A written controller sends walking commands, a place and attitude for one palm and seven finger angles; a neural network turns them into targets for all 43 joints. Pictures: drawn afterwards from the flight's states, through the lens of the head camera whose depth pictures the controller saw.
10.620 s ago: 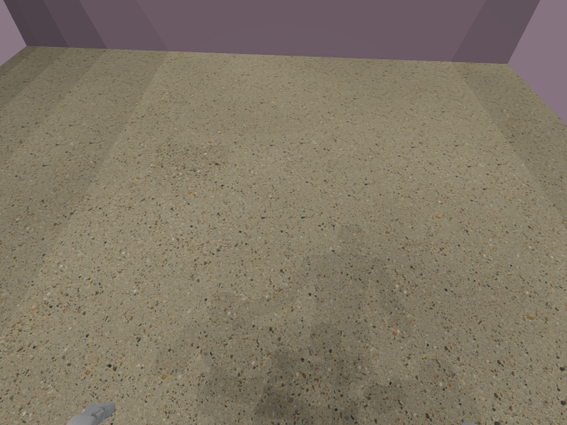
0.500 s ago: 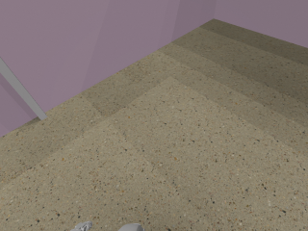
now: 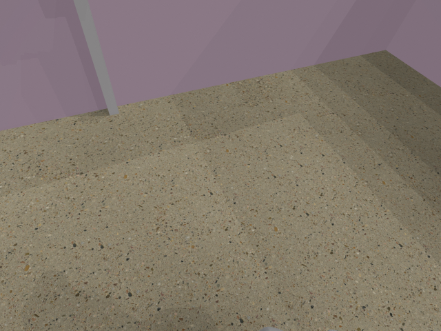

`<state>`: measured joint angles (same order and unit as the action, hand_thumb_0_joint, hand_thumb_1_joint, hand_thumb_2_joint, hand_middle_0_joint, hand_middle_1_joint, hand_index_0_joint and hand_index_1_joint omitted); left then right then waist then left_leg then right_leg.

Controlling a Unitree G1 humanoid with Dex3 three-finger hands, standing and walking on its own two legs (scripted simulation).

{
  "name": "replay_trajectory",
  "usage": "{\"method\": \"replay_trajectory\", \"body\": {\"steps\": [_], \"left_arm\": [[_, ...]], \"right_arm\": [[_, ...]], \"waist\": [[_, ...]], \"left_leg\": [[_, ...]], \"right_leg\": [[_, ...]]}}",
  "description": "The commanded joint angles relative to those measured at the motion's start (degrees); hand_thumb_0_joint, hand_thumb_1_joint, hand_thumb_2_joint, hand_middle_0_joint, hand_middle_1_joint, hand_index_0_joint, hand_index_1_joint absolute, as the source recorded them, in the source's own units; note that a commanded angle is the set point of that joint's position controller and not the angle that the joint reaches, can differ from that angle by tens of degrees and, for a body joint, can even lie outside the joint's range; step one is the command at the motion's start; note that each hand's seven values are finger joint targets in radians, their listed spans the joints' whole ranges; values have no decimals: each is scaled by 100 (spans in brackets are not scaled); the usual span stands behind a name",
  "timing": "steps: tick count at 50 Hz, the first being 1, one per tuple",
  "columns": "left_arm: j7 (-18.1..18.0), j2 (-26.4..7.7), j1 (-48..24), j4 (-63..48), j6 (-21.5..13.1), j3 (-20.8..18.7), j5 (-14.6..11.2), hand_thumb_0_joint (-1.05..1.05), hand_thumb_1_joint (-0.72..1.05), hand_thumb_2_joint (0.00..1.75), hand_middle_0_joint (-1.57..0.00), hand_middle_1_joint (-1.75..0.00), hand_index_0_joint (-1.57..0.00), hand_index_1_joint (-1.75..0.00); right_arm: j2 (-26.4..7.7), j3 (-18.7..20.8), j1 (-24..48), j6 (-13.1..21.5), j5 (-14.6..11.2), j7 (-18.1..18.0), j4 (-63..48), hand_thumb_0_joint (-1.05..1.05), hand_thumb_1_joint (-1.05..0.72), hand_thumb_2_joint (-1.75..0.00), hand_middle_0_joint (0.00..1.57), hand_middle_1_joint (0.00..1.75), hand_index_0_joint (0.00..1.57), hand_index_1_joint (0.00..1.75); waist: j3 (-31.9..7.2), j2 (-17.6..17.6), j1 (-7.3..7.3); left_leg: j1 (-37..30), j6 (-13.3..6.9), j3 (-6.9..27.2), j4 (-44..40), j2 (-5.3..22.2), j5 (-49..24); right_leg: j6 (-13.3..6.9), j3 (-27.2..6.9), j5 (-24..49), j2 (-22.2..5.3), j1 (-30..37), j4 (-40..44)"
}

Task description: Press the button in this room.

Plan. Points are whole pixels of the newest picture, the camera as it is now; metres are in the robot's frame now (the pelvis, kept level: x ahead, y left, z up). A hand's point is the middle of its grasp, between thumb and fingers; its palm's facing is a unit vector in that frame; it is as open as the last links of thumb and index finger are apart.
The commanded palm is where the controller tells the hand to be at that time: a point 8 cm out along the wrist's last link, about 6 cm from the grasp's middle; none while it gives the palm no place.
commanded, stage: turn or walk to find it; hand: left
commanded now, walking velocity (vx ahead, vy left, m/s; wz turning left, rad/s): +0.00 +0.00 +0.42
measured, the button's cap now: out of the picture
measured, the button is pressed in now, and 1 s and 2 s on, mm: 0 0 0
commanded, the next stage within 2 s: none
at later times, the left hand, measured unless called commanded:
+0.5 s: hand out of the picture +0.06 +0.15 -0.13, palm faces +0.18 -0.94 -0.29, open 7.4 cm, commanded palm none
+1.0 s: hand out of the picture -0.15 +0.16 -0.18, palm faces +0.48 -0.84 -0.25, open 7.4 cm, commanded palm none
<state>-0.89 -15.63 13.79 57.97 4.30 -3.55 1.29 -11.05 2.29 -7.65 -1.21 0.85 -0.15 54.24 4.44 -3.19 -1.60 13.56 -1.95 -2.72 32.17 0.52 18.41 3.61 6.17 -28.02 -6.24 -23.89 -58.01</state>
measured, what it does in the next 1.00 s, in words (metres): steps on the spot, turning left: right foot, then left foot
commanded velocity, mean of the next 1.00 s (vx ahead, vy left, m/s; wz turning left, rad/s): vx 0.00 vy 0.00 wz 0.42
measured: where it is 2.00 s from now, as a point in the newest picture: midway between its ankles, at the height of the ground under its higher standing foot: outside the picture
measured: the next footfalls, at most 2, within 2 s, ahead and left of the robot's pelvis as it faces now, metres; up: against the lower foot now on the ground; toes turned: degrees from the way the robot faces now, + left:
right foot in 0.40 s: +0.04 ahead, -0.14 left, +0.00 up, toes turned +6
left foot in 0.92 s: -0.07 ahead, +0.08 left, +0.00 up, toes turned +30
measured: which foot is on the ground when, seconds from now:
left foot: down 0.00-0.40, up 0.42-0.90, down 0.92-1.00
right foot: up 0.00-0.38, down 0.40-0.92, up 0.94-1.00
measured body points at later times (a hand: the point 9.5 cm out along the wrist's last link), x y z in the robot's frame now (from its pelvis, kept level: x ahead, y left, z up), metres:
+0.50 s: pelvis -0.02 -0.06 +0.00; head +0.01 -0.09 +0.45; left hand +0.05 +0.20 -0.11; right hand +0.05 -0.30 -0.17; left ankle -0.05 +0.09 -0.68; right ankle +0.00 -0.14 -0.73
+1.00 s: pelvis -0.06 -0.04 -0.01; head -0.05 -0.01 +0.44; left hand -0.17 +0.20 -0.16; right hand +0.15 -0.21 -0.13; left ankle -0.11 +0.06 -0.73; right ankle -0.01 -0.15 -0.70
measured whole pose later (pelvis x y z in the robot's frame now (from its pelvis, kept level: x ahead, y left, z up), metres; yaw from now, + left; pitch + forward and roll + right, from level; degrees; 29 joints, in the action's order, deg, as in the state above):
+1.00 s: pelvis -0.06 -0.04 -0.01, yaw +26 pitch -2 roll +1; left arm -1.1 -15.2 15.2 58.1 3.7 -3.4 1.3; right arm -11.5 2.5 -7.0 -1.5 0.8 0.3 54.4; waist 4.7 -3.5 -2.3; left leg 13.7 -1.1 -3.8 33.7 0.5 18.4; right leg 2.6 9.0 -29.3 -7.4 -21.4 -51.9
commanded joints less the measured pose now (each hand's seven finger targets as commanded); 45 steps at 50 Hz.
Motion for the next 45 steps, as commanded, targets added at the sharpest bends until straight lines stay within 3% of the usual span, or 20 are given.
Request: {"method": "replay_trajectory", "body": {"steps": [1,4,10,13,16,18,19,20,21,22,23,25,27,31,38,40,41,43,44,45], "left_arm": [[40,-312,-229,-551,-235,-84,-28,0,90,90,-20,-30,-20,-30],[15,-316,-276,-566,-238,-77,-40,0,90,90,-20,-30,-20,-30],[-27,-204,-739,-822,-237,-40,-61,0,90,90,-20,-30,-20,-30],[-36,-126,-803,-898,-261,-14,-83,0,90,90,-20,-30,-20,-30],[-47,-133,-494,-857,-313,-20,-118,0,90,90,-20,-30,-20,-30],[-65,-219,-89,-752,-381,-55,-113,0,90,90,-20,-30,-20,-30],[-91,-533,117,-720,-450,-104,-61,0,90,90,-20,-30,-20,-30],[-136,-1032,283,-716,-496,-208,22,0,90,90,-20,-30,-20,-30],[-134,-1094,243,-796,-460,-180,-23,0,90,90,-20,-30,-20,-30],[-153,-846,-141,-891,-468,-187,-34,0,90,90,-20,-30,-20,-30],[-146,-713,-474,-965,-462,-166,-46,0,90,90,-20,-30,-20,-30],[-129,-417,-782,-1034,-472,-64,-54,0,90,90,-20,-30,-20,-30],[-114,-349,-547,-968,-521,-37,-52,0,90,90,-20,-30,-20,-30],[-131,-407,-158,-816,-524,-75,-20,0,90,90,-20,-30,-20,-30],[-111,-687,316,-551,-478,-165,46,0,90,90,-20,-30,-20,-30],[-101,-755,384,-486,-458,-195,61,0,90,90,-20,-30,-20,-30],[-102,-781,338,-464,-450,-200,55,0,90,90,-20,-30,-20,-30],[-88,-816,184,-454,-427,-202,27,0,90,90,-20,-30,-20,-30],[-84,-755,104,-449,-402,-206,-12,0,90,90,-20,-30,-20,-30],[-69,-587,147,-508,-357,-170,-63,0,90,90,-20,-30,-20,-30]], "right_arm": [[-1151,239,-281,98,10,-117,-197,0,-90,-90,20,30,20,30],[-1133,248,-501,121,-9,-119,-183,0,-90,-90,20,30,20,30],[-1144,310,-724,78,49,-97,-167,0,-90,-90,20,30,20,30],[-1166,342,-698,44,69,-89,-190,0,-90,-90,20,30,20,30],[-1158,363,-526,21,71,-71,-240,0,-90,-90,20,30,20,30],[-1073,368,-446,7,23,-53,-270,0,-90,-90,20,30,20,30],[-857,343,-498,17,-31,-19,-285,0,-90,-90,20,30,20,30],[-482,274,-505,30,-41,5,-431,0,-90,-90,20,30,20,30],[-726,354,-422,-43,5,-24,-465,0,-90,-90,20,30,20,30],[-780,392,-496,-131,36,0,-347,0,-90,-90,20,30,20,30],[-761,407,-581,-184,49,34,-217,0,-90,-90,20,30,20,30],[-679,386,-806,-216,68,92,-23,0,-90,-90,20,30,20,30],[-629,358,-891,-222,55,101,14,0,-90,-90,20,30,20,30],[-643,333,-626,-243,51,98,-24,0,-90,-90,20,30,20,30],[-506,198,-53,-160,-9,83,-175,0,-90,-90,20,30,20,30],[-492,170,17,-118,-41,73,-218,0,-90,-90,20,30,20,30],[-497,168,-76,-99,-46,62,-202,0,-90,-90,20,30,20,30],[-533,166,-324,-56,-45,56,-137,0,-90,-90,20,30,20,30],[-628,185,-507,-20,-38,66,-100,0,-90,-90,20,30,20,30],[-933,254,-689,37,-14,62,-79,0,-90,-90,20,30,20,30]], "waist": [[-498,1197,210],[-641,990,254],[-527,1108,396],[-602,1200,396],[-713,1306,237],[-857,977,13],[-990,241,-62],[-970,-1315,-129],[-822,-1082,-150],[-571,-817,24],[-304,-696,166],[-57,-357,369],[-147,-486,319],[-162,-595,147],[-429,-728,-127],[-523,-845,-167],[-624,-844,-109],[-731,-703,82],[-815,-461,215],[-951,344,335]], "left_leg": [[-885,-570,1223,-1220,1248,-3541],[-1099,-609,1321,-1224,1246,-3734],[-935,-819,1896,-1205,1321,-3387],[-739,-818,2089,-1086,1241,-3344],[-337,-714,2172,-887,1082,-3281],[336,-405,2081,-529,773,-2421],[1054,-79,1739,6,394,-1352],[2026,334,734,1275,-435,932],[1878,349,794,2358,-333,1638],[1772,333,985,3053,-180,1282],[1786,351,925,3469,-114,972],[1788,431,715,3801,30,379],[1831,531,614,3850,29,131],[1810,636,505,3511,172,189],[1257,601,54,1753,186,808],[975,534,-62,1262,143,911],[801,498,-113,983,125,815],[238,449,-241,109,73,169],[-352,400,-190,-637,132,-553],[-1106,205,433,-1106,598,-1297]], "right_leg": [[117,-432,497,-5,-771,-683],[186,-496,620,19,-760,-576],[198,-560,263,126,-548,278],[135,-506,163,274,-137,999],[50,-419,552,440,616,1993],[17,-389,1646,383,1689,3290],[-132,-981,1925,-260,2537,3858],[-686,-2410,2580,-1730,2928,4052],[-1178,-2536,2831,-2233,2021,4134],[-1256,-2196,2001,-1948,1424,4336],[-1152,-1968,1477,-1662,1103,4442],[-905,-1122,1864,-1196,1012,4245],[-857,-764,2383,-1043,1266,4144],[-978,-688,2441,-1230,1472,4139],[-1192,-453,3680,-1460,1953,3687],[-1220,-457,3962,-1518,2001,3519],[-1202,-436,3984,-1548,1985,3415],[-968,-172,3771,-1452,1814,3079],[-718,52,3392,-1322,1480,2684],[-391,343,2513,-961,728,1900]]}}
